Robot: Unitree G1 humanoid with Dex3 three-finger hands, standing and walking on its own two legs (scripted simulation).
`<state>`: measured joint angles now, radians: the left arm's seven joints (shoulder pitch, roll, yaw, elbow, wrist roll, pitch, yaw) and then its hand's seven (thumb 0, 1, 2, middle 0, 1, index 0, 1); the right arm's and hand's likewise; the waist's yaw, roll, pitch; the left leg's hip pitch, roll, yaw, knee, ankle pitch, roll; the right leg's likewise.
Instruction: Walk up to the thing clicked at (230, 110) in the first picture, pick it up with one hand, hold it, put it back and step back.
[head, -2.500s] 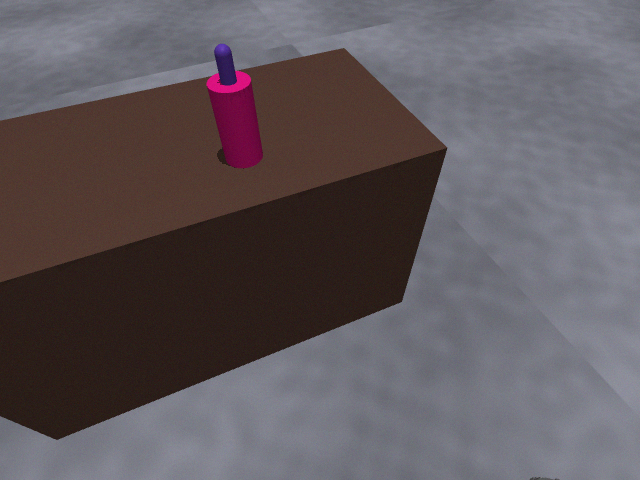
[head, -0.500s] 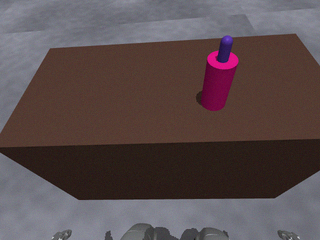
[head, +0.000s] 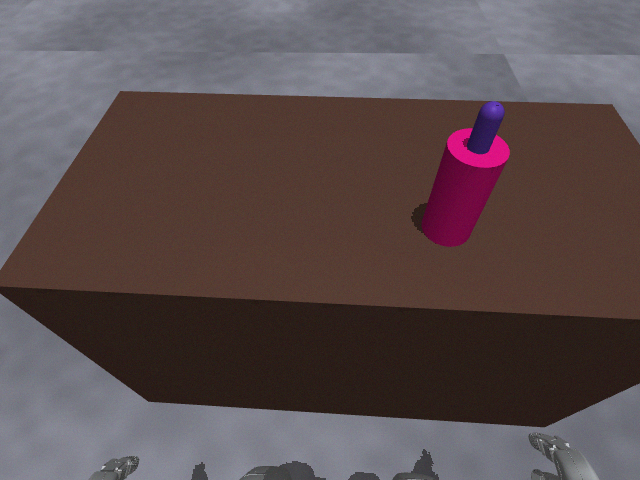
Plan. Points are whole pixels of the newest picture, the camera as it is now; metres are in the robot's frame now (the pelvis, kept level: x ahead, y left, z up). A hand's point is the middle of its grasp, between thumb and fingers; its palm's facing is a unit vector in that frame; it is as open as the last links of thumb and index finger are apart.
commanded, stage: walk up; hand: right
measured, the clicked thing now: (466, 176) +0.50 -0.19 +0.06
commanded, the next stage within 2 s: stand in 0.84 s
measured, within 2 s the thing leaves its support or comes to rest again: neither
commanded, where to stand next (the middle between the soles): +0.04 -0.02 m, yaw -2 degrees
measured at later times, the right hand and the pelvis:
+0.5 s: hand out of the picture +0.08 -0.26 -0.14, palm faces -0.05 +0.94 -0.35, open 7.4 cm; pelvis -0.01 +0.00 +0.02, yaw +1 degrees
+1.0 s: hand out of the picture +0.09 -0.25 -0.14, palm faces -0.05 +0.94 -0.34, open 7.4 cm; pelvis +0.00 -0.01 +0.02, yaw +1 degrees
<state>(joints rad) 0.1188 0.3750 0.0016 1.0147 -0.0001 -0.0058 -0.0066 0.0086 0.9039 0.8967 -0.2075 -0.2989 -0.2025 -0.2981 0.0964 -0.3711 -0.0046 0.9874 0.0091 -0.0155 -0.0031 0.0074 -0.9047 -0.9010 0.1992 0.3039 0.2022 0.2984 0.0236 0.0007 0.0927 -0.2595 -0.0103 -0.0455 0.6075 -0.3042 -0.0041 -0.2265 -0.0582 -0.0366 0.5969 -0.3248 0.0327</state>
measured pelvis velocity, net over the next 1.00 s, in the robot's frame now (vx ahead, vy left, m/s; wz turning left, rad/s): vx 0.00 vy -0.01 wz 0.02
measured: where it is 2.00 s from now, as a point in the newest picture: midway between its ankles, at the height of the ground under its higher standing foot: outside the picture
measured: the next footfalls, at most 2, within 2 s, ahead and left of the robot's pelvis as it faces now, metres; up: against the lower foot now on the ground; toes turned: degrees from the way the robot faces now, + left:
none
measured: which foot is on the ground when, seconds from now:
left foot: down 0.00-1.00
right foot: down 0.00-1.00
